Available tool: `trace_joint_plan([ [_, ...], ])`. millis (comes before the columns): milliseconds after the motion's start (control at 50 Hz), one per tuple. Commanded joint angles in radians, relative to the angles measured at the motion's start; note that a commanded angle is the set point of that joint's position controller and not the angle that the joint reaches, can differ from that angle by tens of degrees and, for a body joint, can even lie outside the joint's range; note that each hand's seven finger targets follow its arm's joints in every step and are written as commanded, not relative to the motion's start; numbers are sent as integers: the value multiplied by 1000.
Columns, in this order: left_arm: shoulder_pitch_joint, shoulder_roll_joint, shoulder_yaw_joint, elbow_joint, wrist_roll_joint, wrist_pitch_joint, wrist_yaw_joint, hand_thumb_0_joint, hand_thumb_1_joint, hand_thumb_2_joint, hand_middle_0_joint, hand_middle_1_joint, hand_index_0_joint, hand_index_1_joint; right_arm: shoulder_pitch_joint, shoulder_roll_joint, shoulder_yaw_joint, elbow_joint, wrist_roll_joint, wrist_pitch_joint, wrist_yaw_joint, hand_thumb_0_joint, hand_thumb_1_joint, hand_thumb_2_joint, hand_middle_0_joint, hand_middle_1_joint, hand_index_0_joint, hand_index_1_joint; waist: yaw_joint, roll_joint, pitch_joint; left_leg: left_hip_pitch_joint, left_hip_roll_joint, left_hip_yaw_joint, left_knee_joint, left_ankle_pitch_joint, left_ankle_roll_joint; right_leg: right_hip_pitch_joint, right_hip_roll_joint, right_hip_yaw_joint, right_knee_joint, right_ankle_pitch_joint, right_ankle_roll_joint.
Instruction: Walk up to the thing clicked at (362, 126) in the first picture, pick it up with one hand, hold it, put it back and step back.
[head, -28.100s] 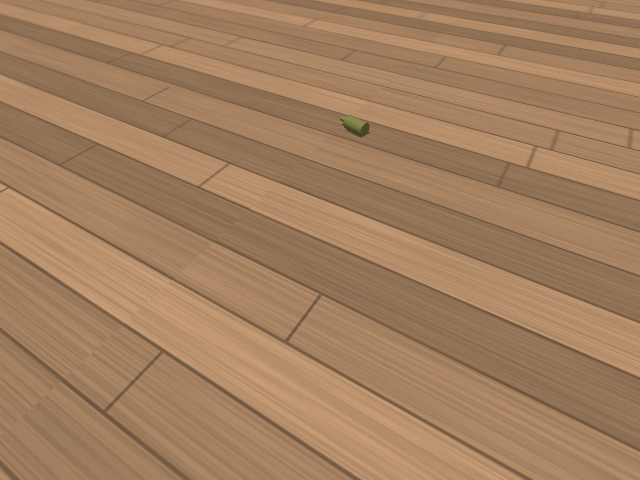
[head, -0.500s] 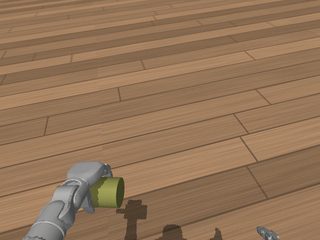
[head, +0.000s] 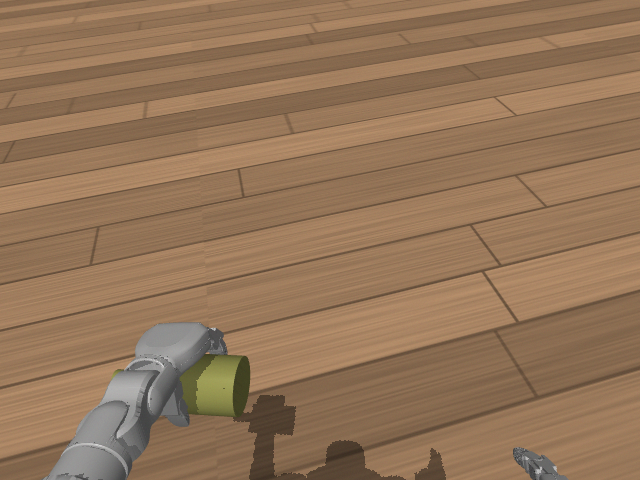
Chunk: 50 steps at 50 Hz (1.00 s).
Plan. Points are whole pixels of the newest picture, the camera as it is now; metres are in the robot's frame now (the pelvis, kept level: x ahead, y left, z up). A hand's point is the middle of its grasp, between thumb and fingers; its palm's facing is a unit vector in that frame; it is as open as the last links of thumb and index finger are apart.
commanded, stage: hold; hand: left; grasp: from above
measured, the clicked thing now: (178, 382) +0.30 +0.24 -0.07
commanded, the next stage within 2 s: crouch in 0.04 s
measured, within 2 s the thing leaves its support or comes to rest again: neither
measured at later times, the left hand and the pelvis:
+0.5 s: hand (188, 398) +0.29 +0.23 -0.10, palm faces -0.49 -0.01 -0.87, open 10.6 cm; pelvis +0.00 +0.00 -0.02, yaw +1 degrees
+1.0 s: hand (219, 414) +0.35 +0.26 -0.34, palm faces -0.44 +0.05 -0.89, open 10.6 cm; pelvis -0.05 +0.01 -0.21, yaw +0 degrees
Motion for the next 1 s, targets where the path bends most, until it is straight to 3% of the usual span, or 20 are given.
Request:
trace_joint_plan([
  [0, -375, 242, 151, -230, -5, 0, 56, 0, 795, 853, -1190, -540, -1168, -564, -68, -126, -50, -125, 2, -41, -15, 0, -898, -899, 200, 300, 199, 300, -3, 5, -305, 150, -40, 4, -53, 210, 20, 64, 45, -24, -79, 178, -32],
  [40, -385, 216, 122, -217, -12, 1, 53, 0, 806, 865, -1188, -570, -1171, -590, -64, -125, -49, -125, 3, -38, -14, 0, -899, -899, 200, 300, 200, 300, -10, -7, -292, 148, -37, 1, -55, 220, 20, 57, 47, -26, -78, 189, -32],
  [100, -343, 230, 138, -178, -13, -1, 47, 0, 815, 852, -1189, -566, -1174, -584, -68, -125, -52, -127, 6, -35, -15, 0, -898, -899, 200, 300, 199, 300, -1, -25, -272, 132, -38, 1, -60, 209, 22, 59, 46, -29, -85, 175, -31],
  [120, -340, 222, 133, -199, -16, -6, 43, 0, 883, 772, -1193, -644, -1221, -617, -64, -125, -52, -129, 4, -34, -12, 0, -922, -912, 200, 301, 200, 301, -1, -19, -284, 138, -40, 2, -60, 209, 22, 72, 43, -28, -85, 178, -32],
  [140, -339, 231, 139, -221, -15, -10, 40, 0, 803, 765, -1113, -614, -1141, -600, -69, -124, -54, -133, 6, -32, -12, 0, -879, -895, 201, 301, 201, 301, 8, 1, -297, 146, -40, 2, -60, 222, 20, 78, 43, -29, -83, 187, -34],
  [200, -296, 206, 120, -197, -4, -15, 42, 0, 792, 808, -1127, -642, -1132, -640, -61, -127, -54, -136, 6, -27, -12, 0, -890, -899, 200, 300, 200, 300, -3, -13, -277, 142, -35, 0, -59, 249, 18, 66, 49, -33, -75, 206, -37],
  [260, -263, 189, 120, -154, -1, -28, 67, 0, 796, 834, -1138, -639, -1137, -642, -57, -126, -53, -143, 9, -19, -11, 0, -888, -898, 200, 300, 200, 300, -12, -43, -228, 110, -37, 0, -57, 206, 19, 34, 47, -34, -76, 170, -38],
  [340, -302, 193, 141, -75, 39, -65, 141, 0, 778, 859, -1127, -656, -1125, -662, -40, -125, -54, -125, -6, -9, -4, 0, -889, -898, 200, 300, 200, 300, -25, -61, -205, 36, -40, -5, -5, 159, 18, -41, 41, -34, -37, 127, -36],
  [420, -371, 195, 150, 13, 102, -88, 242, 0, 813, 887, -1149, -676, -1147, -681, -6, -137, -71, -96, -26, -5, 15, 0, -889, -897, 200, 300, 200, 300, -41, -17, -280, -36, -38, -6, 121, 142, 6, -158, 40, -36, 74, 113, -38],
  [460, -460, 208, 150, 36, 137, -93, 294, 0, 805, 886, -1131, -703, -1135, -702, 19, -146, -82, -72, -38, -8, 24, 0, -892, -897, 199, 300, 200, 300, -56, 14, -351, -93, -34, -6, 219, 150, 2, -240, 38, -36, 162, 126, -38],
  [520, -485, 186, 141, 126, 177, -95, 361, 0, 801, 898, -1141, -696, -1140, -700, 68, -153, -101, -56, -51, -9, 39, 0, -893, -897, 199, 300, 200, 300, -71, 9, -416, -203, -28, -13, 352, 135, 4, -375, 41, -42, 278, 105, -42],
  [580, -574, 187, 138, 215, 199, -95, 413, 0, 773, 866, -1105, -722, -1114, -715, 89, -163, -107, -46, -65, -14, 49, 0, -897, -898, 199, 300, 200, 300, -91, 6, -452, -357, -28, -19, 464, 60, 10, -505, 42, -47, 386, 43, -43],
  [640, -604, 198, 149, 287, 211, -83, 450, 0, 740, 847, -1080, -707, -1089, -700, 108, -173, -113, -40, -72, -24, 52, 0, -896, -897, 199, 300, 200, 300, -89, 24, -518, -470, -30, -22, 561, 4, 14, -625, 44, -52, 493, -12, -47],
  [680, -658, 240, 173, 300, 216, -77, 466, 0, 735, 863, -1078, -702, -1083, -699, 119, -177, -113, -30, -78, -33, 49, 0, -894, -897, 200, 300, 200, 300, -82, 66, -572, -524, -28, -30, 611, -27, 11, -697, 46, -59, 561, -46, -52],
  [740, -699, 230, 163, 331, 210, -70, 474, 0, 773, 848, -1088, -710, -1100, -699, 134, -176, -116, -14, -86, -52, 40, 0, -892, -896, 200, 299, 200, 299, -109, 80, -642, -637, -26, -43, 710, -67, 22, -794, 47, -66, 666, -73, -57],
  [780, -695, 242, 178, 361, 208, -66, 474, 0, 758, 840, -1081, -691, -1090, -683, 145, -186, -123, -5, -92, -63, 37, 0, -891, -895, 200, 299, 200, 299, -110, 70, -680, -692, -22, -57, 770, -71, 24, -870, 47, -73, 735, -85, -59],
  [820, -732, 302, 216, 348, 211, -61, 478, 0, 761, 831, -1078, -697, -1090, -686, 148, -187, -125, -3, -97, -69, 34, 0, -891, -895, 200, 299, 200, 299, -102, 91, -750, -750, -23, -51, 826, -85, 28, -892, 44, -70, 785, -93, -59],
  [860, -671, 304, 231, 411, 212, -53, 475, 0, 761, 841, -1075, -712, -1090, -698, 153, -192, -120, 0, -105, -75, 39, 0, -894, -896, 200, 299, 200, 299, -104, 80, -721, -808, -20, -74, 854, -113, 19, -972, 38, -81, 844, -131, -60],
  [940, -762, 349, 255, 409, 220, -68, 464, 0, 745, 888, -1085, -695, -1086, -696, 158, -200, -121, 3, -114, -89, 48, 0, -893, -897, 200, 299, 200, 299, -121, 116, -743, -897, -19, -93, 919, -227, 12, -1114, 37, -93, 928, -227, -60],
  [980, -782, 337, 248, 423, 217, -79, 461, 0, 752, 911, -1082, -721, -1086, -719, 162, -199, -112, 2, -117, -95, 54, 0, -891, -896, 200, 299, 200, 299, -144, 111, -745, -962, -23, -93, 956, -291, 15, -1155, 35, -95, 960, -271, -59],
])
